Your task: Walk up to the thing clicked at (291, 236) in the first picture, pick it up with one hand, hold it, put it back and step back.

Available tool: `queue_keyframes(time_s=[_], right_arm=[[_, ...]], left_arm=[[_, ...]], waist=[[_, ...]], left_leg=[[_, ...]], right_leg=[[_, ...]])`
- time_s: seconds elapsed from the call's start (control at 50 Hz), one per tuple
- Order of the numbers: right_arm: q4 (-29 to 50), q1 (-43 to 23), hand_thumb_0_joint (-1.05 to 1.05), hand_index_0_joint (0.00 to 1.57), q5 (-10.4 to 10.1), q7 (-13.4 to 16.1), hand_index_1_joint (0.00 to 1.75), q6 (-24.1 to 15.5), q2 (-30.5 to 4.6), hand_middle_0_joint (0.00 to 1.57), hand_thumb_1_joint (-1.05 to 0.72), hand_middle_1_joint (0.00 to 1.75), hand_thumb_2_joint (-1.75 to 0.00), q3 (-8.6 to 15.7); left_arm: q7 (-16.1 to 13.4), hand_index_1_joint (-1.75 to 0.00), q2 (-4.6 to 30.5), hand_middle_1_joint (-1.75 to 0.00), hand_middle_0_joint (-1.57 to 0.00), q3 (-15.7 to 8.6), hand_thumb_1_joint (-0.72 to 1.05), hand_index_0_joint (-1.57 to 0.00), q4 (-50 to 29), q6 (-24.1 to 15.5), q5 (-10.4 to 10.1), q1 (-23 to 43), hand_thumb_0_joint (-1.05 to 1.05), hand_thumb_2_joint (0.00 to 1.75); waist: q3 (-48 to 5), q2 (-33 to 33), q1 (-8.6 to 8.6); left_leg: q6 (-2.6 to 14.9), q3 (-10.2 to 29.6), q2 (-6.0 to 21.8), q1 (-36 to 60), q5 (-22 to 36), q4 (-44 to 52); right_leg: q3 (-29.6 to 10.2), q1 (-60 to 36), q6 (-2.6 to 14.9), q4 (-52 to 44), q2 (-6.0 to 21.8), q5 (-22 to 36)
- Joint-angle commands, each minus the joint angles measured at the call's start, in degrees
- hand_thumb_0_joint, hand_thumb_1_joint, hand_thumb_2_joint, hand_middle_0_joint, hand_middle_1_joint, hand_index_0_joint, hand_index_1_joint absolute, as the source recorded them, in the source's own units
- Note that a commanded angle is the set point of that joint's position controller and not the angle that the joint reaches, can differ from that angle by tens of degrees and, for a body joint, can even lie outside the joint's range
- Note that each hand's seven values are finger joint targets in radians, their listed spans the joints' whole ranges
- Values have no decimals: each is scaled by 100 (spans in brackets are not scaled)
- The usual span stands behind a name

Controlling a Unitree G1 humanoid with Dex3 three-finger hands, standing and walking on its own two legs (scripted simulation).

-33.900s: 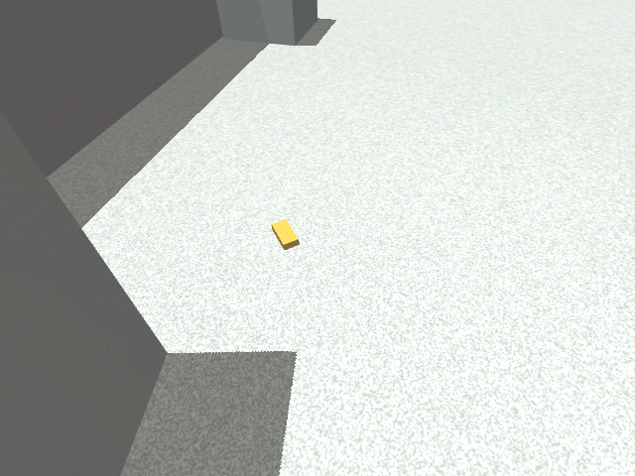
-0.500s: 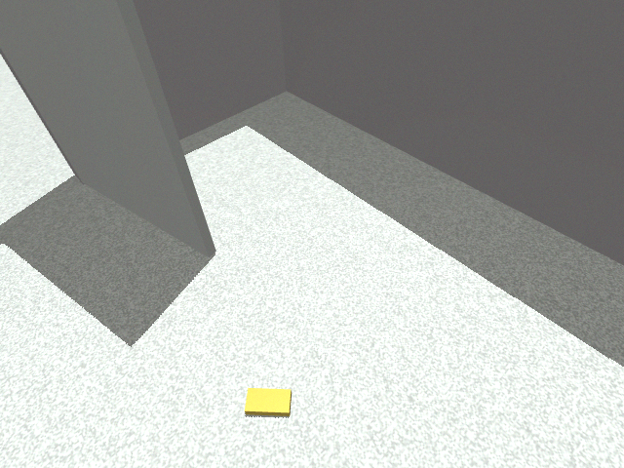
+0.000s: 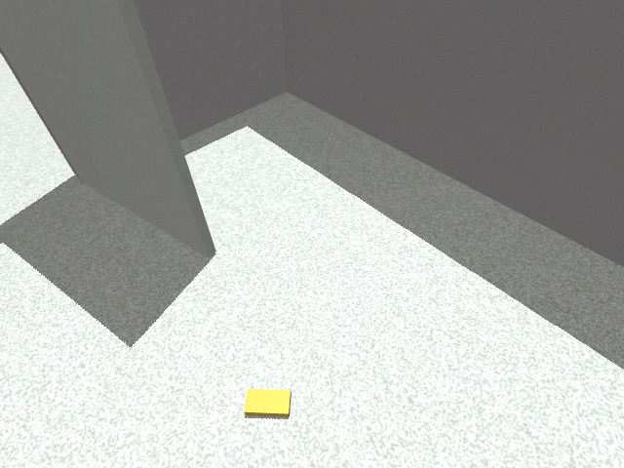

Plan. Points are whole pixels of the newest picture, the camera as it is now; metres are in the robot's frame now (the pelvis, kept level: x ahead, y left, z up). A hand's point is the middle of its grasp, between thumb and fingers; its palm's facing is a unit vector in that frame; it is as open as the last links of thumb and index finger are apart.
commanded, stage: stand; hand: left
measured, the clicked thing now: (268, 402) +0.48 +0.19 -0.77
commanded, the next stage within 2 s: walk up in 0.20 s
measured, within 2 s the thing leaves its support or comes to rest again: neither
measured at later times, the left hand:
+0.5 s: hand out of the picture +0.08 +0.24 -0.16, palm faces -0.05 -0.94 -0.34, open 7.4 cm
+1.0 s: hand out of the picture +0.16 +0.23 -0.17, palm faces -0.12 -0.93 -0.34, open 7.4 cm
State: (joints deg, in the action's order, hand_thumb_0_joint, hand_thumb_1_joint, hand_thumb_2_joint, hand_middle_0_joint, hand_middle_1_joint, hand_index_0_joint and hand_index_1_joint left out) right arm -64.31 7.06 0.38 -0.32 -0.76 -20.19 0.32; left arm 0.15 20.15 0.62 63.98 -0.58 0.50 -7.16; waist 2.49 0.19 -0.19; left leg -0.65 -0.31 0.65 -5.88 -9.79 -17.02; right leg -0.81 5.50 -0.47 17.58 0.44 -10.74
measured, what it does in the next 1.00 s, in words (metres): steps on the spot: left foot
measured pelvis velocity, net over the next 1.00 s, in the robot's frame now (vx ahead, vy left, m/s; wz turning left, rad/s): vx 0.06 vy -0.01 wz -0.09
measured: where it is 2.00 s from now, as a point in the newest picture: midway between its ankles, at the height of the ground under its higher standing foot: outside the picture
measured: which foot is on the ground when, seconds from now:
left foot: down 0.00-0.76, up 0.78-0.96, down 0.98-1.00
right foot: down 0.00-1.00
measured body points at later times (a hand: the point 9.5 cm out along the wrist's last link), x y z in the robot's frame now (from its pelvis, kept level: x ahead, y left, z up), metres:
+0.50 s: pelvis +0.02 -0.01 -0.01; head +0.03 -0.02 +0.44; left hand +0.09 +0.29 -0.14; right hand +0.08 -0.33 -0.13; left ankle -0.01 +0.12 -0.75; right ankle -0.01 -0.12 -0.75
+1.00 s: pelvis +0.06 -0.01 -0.02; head +0.09 -0.02 +0.43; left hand +0.17 +0.28 -0.14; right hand +0.10 -0.33 -0.14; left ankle +0.10 +0.11 -0.75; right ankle +0.01 -0.12 -0.75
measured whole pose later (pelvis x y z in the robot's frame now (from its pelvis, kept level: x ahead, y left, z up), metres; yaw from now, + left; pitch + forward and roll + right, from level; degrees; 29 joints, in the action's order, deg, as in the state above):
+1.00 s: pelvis +0.06 -0.01 -0.02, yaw -5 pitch -3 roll +0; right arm -54.2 10.7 0.6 0.6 -1.2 -21.1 2.2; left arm 0.2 20.3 -1.0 53.3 0.6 0.2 -9.7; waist 7.8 0.0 -0.2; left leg 0.2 0.5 0.7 -13.2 -11.6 -28.8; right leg -2.2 7.4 1.4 29.8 -2.2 -19.5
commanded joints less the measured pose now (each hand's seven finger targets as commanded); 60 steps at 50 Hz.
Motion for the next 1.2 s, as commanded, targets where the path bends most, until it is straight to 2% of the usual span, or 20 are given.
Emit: queue_keyframes(time_s=[0.0,0.16,0.3,0.46,0.52,0.58,0.66,0.68,0.72,0.74,0.76,0.78,0.84,0.92,0.96,1.0,1.02,1.08,1.12,1.18], right_arm=[[304,-190,0,20,15,69,30,-106,-1202,20,-90,30,-90,231],[291,-159,0,20,16,74,30,-104,-1213,20,-90,30,-90,241],[737,60,0,20,114,117,30,-175,-1439,20,-90,30,-90,482],[1136,73,0,20,95,108,30,-178,-1060,20,-90,30,-90,396],[1061,482,0,20,113,140,30,-242,-1228,20,-90,30,-90,481],[1055,799,0,20,60,167,30,-216,-1606,20,-90,30,-90,612],[1296,492,0,20,97,170,30,-161,-1666,20,-90,30,-90,654],[1363,373,0,20,90,159,30,-133,-1688,20,-90,30,-90,654],[1593,-22,0,20,-23,148,30,-104,-1193,20,-90,30,-90,486],[1633,-10,0,20,-39,156,30,-46,-953,20,-90,30,-90,390],[1630,36,0,20,-1,191,30,-14,-1009,20,-90,30,-90,401],[1552,178,0,20,-2,190,30,-4,-1049,20,-90,30,-90,407],[1502,350,0,20,-32,151,30,-58,-1044,20,-90,30,-90,392],[1240,631,0,20,49,160,30,-111,-1020,20,-90,30,-90,443],[1102,929,0,20,92,204,30,-170,-1341,20,-90,30,-90,573],[1293,291,0,20,13,216,30,-223,-1765,20,-90,30,-90,581],[1273,66,0,20,51,203,30,-222,-1683,20,-90,30,-90,564],[1270,-245,0,20,23,180,30,-196,-1424,20,-90,30,-90,428],[1177,-140,0,20,-85,151,30,-148,-1208,20,-90,30,-90,347],[970,-261,0,20,-57,114,30,-102,-1153,20,-90,30,-90,320]], left_arm=[[-81,-30,1240,-30,-20,-259,90,-20,-302,-142,13,107,0,90],[-90,-30,1232,-30,-20,-261,90,-20,-328,-151,8,151,0,90],[44,-30,1158,-30,-20,-489,90,-20,-656,-26,95,-130,0,90],[10,-30,1578,-30,-20,-622,90,-20,-972,-55,74,-335,0,90],[9,-30,1366,-30,-20,-570,90,-20,-1173,-17,10,-127,0,90],[-1,-30,1153,-30,-20,-531,90,-20,-1269,-2,7,-4,0,90],[46,-30,1075,-30,-20,-532,90,-20,-1323,17,57,-97,0,90],[68,-30,1042,-30,-20,-547,90,-20,-1262,-10,74,-265,0,90],[18,-30,1540,-30,-20,-674,90,-20,-1046,-143,110,-905,0,90],[-3,-30,1781,-30,-20,-702,90,-20,-1090,-153,44,-892,0,90],[-15,-30,1778,-30,-20,-708,90,-20,-1217,-151,95,-844,0,90],[-43,-30,1626,-30,-20,-691,90,-20,-1255,-137,54,-696,0,90],[-123,-30,1308,-30,-20,-554,90,-20,-1418,-137,47,-369,0,90],[-114,-30,1339,-30,-20,-539,90,-20,-1521,-53,9,-27,0,90],[-74,-30,1119,-30,-20,-475,90,-20,-1624,19,-140,236,0,90],[-78,-30,1222,-30,-20,-531,90,-20,-1320,177,-138,-237,0,90],[-86,-30,1250,-30,-20,-540,90,-20,-1197,178,-94,-268,0,90],[-50,-30,1107,-30,-20,-511,90,-20,-927,70,-61,-391,0,90],[-51,-30,1291,-30,-20,-527,90,-20,-846,-22,-37,-243,0,90],[-2,-30,1204,-30,-20,-427,90,-20,-851,-10,-65,305,0,90]], waist=[[-399,-31,22],[-501,-50,-3],[125,-402,18],[-82,578,54],[-352,314,-145],[-490,-383,-246],[35,-1022,-100],[56,-967,12],[-238,529,340],[-192,890,376],[-17,728,361],[104,558,278],[42,640,78],[-435,602,-78],[-712,-131,-259],[-501,-802,53],[-358,-841,100],[-360,-801,298],[-653,-412,120],[-466,-259,6]], left_leg=[[188,496,717,181,837,169],[170,461,710,267,1002,110],[689,822,1061,-68,-532,120],[181,-206,172,-569,-478,-1060],[304,49,523,469,1017,-657],[760,585,1214,1415,2464,-737],[1176,895,1697,791,1593,-537],[1052,739,1578,474,1414,-726],[290,-290,539,-881,923,-2273],[106,-365,-52,-1278,-1812,-2816],[136,39,25,-1469,-2685,-3328],[132,293,82,-1646,-2716,-3618],[154,407,170,-1541,-2088,-2833],[139,29,74,-532,-614,-877],[357,876,713,778,1953,-87],[1336,2129,1943,-41,1752,-54],[1420,2147,1954,-296,1895,-134],[768,1046,1214,-318,2364,-633],[357,597,696,-315,1906,-915],[249,576,604,87,864,-379]], right_leg=[[-459,22,165,-240,718,914],[-477,-24,181,-220,732,1155],[-377,670,288,496,238,-94],[-1418,-86,888,114,957,1261],[-827,393,551,748,538,2177],[-285,1202,291,1465,48,1398],[-147,1427,338,1485,-11,-1589],[-196,981,336,856,48,-1029],[-1330,-740,521,128,820,2414],[-2160,-661,1212,37,1518,2690],[-2459,-452,1712,19,1849,2644],[-2132,-489,1755,125,1729,2978],[-1277,-583,1372,371,1311,3795],[-699,-307,953,1061,958,3244],[-427,699,348,1663,416,1790],[-346,523,151,2053,-12,-1733],[-376,393,186,2143,23,-2106],[-361,-30,233,681,193,-164],[-715,-453,333,316,549,1372],[-645,100,273,225,565,797]])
